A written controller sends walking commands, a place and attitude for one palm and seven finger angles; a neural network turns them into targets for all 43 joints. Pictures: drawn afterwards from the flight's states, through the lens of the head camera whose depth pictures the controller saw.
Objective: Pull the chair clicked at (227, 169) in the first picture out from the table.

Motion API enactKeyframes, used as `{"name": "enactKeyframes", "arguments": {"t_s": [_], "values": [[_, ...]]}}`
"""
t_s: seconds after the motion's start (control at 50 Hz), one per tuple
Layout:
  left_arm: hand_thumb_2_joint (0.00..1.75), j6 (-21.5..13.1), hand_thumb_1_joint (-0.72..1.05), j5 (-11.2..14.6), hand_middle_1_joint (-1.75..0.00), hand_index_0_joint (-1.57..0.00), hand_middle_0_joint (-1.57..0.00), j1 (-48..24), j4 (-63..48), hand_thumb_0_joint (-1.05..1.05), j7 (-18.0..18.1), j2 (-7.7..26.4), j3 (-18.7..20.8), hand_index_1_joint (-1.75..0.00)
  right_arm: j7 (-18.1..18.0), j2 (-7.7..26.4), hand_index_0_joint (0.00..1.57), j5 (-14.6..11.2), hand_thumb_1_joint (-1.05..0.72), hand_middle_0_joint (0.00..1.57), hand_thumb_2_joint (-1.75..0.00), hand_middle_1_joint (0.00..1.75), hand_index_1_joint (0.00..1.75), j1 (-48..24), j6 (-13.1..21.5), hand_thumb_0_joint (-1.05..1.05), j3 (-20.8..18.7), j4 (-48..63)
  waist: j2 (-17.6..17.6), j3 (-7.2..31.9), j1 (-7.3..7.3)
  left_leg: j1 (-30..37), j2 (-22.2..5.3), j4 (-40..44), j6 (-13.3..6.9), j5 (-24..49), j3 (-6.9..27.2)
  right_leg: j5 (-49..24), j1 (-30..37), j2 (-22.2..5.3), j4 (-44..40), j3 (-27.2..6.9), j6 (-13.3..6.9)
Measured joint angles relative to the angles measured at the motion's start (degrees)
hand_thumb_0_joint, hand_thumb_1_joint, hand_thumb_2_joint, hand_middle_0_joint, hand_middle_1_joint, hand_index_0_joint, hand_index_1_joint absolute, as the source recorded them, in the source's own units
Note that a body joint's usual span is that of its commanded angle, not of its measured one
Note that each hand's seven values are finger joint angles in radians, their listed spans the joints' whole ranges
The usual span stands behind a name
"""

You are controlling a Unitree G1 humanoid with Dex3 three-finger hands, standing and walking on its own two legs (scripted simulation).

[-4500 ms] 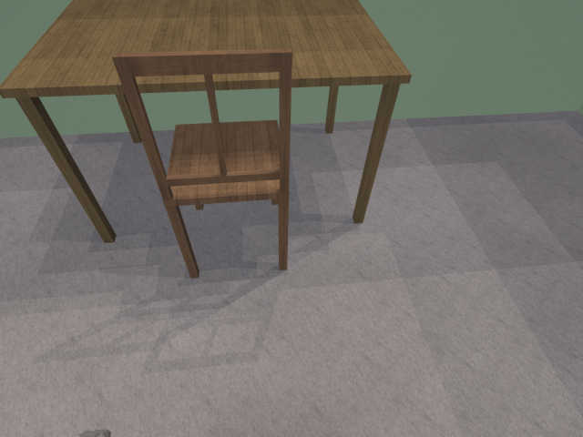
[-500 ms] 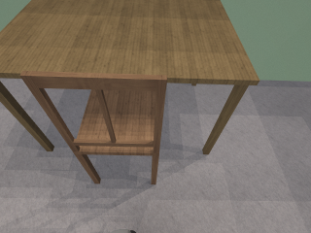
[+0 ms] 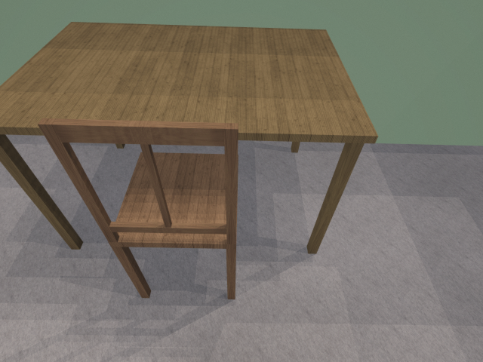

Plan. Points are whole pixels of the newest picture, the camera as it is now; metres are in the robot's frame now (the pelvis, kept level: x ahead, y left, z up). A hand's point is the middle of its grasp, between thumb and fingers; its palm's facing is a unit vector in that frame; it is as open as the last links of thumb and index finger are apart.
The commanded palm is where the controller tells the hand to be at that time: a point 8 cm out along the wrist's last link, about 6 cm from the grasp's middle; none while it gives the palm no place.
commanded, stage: come to a stop and stand still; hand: left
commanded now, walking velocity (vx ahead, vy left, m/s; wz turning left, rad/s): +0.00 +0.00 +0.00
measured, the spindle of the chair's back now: (158, 189) +0.51 +0.24 -0.08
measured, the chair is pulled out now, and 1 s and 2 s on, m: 0.00 0.00 0.00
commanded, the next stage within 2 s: look again from close up in 0.06 s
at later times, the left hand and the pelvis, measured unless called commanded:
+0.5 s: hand out of the picture +0.02 +0.22 -0.18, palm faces +0.03 -0.98 -0.19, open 7.3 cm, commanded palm none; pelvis +0.01 +0.05 -0.01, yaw +0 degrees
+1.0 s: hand out of the picture +0.01 +0.22 -0.18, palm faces +0.00 -0.98 -0.17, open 7.3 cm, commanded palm none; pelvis +0.03 +0.06 +0.00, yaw -1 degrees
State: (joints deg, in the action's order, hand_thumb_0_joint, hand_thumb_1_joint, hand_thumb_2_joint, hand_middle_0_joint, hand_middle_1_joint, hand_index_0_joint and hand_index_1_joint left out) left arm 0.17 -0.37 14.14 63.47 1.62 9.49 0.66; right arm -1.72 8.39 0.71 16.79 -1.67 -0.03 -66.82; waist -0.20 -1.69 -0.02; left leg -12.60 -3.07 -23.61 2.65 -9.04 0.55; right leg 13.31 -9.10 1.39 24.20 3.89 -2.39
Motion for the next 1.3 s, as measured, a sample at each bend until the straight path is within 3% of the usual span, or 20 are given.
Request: {"name": "enactKeyframes", "arguments": {"t_s": [0.16,0.26,0.36,0.46,0.6,1.06,1.3], "values": [[0.90,0.2,0.91,0.0,-0.30,-0.20,-0.20,3.2,1.7,0.01,0.0,-1.0,0.1,-0.30,-0.2,-1.1,0.20,0.0,-0.91,0.20,-0.90,0.29,0.30,2.3,0.3,0.01,0.1,-0.2,-0.2,0.4,0.07,-0.6,0.2,-0.3,-0.4,-0.2,-0.3,-0.2,-0.3,-0.2,-0.4,-0.3,0.4],[0.90,-1.4,0.91,-0.8,-0.30,-0.20,-0.20,5.4,0.4,0.01,0.7,-2.4,-1.1,-0.30,1.0,-0.1,0.20,0.0,-0.91,0.20,-0.90,0.29,0.30,2.2,0.4,0.01,0.0,3.9,2.1,-0.1,0.79,-5.2,-0.4,-8.5,-1.9,-4.5,0.4,1.0,-2.5,0.5,2.7,0.0,1.0],[0.90,-0.8,0.91,-0.7,-0.30,-0.21,-0.20,5.2,-0.5,0.01,0.6,-1.8,-0.9,-0.30,0.8,-0.6,0.20,0.1,-0.91,0.20,-0.90,0.29,0.30,2.1,1.9,0.01,0.5,6.0,1.3,0.5,0.90,-5.0,1.5,-10.2,-2.8,-5.9,-0.6,3.6,-3.2,-1.7,6.3,-0.7,2.4],[0.90,-1.1,0.91,-0.7,-0.30,-0.20,-0.20,4.0,-2.3,0.01,0.6,-0.9,-0.7,-0.30,0.4,-0.1,0.20,0.2,-0.93,0.20,-0.90,0.29,0.30,1.4,1.8,0.03,0.9,5.3,0.7,1.1,-0.03,-3.9,3.1,-8.8,-4.0,-5.5,-1.4,3.8,-2.7,-3.3,6.1,-1.3,3.5],[0.90,-1.1,0.91,-0.7,-0.30,-0.20,-0.20,3.3,-2.7,0.00,0.5,0.2,-0.7,-0.30,0.5,0.8,0.20,0.0,-0.93,0.20,-0.90,0.29,0.30,-0.2,2.4,0.02,0.9,5.1,-0.4,1.1,-0.20,-2.5,4.3,-5.7,-4.8,-4.4,-2.3,3.0,-2.0,-4.5,4.2,-2.2,4.5],[0.90,-0.9,0.91,-0.7,-0.30,-0.20,-0.20,4.1,-0.3,0.00,0.5,-0.5,-1.4,-0.30,0.3,1.1,0.20,-0.5,-0.92,0.20,-0.90,0.29,0.30,-3.2,2.7,0.01,0.9,2.7,-1.2,-0.1,-0.73,-0.3,4.3,-3.5,-4.8,-4.6,-3.0,3.1,-0.2,-4.5,2.1,-2.8,4.8],[0.90,-1.4,0.91,-1.3,-0.30,-0.20,-0.20,6.8,0.2,0.00,-0.5,-0.3,-0.5,-0.30,0.7,-0.4,0.20,0.0,-0.91,0.20,-0.90,0.29,0.30,0.3,2.5,0.01,0.2,2.1,-1.0,1.9,-0.43,-0.9,3.2,-7.2,-3.6,-8.7,-2.5,7.6,-0.9,-3.6,6.3,-2.4,3.2]]}}
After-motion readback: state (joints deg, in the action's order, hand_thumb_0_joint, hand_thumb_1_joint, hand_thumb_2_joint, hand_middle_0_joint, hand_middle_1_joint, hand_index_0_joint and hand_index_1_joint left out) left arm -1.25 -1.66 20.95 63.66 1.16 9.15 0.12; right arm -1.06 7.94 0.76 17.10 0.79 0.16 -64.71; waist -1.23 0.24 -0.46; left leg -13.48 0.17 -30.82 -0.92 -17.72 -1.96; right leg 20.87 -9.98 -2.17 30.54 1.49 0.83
